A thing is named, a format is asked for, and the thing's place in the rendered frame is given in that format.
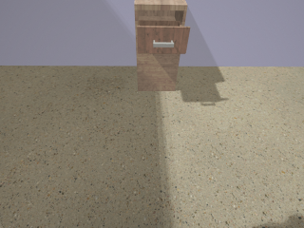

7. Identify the cabinet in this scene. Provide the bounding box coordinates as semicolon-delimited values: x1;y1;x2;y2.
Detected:
134;0;188;91

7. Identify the drawer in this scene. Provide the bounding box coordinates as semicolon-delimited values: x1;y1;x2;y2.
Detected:
137;20;190;54

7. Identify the handle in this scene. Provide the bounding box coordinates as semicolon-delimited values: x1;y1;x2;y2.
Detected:
153;40;175;48

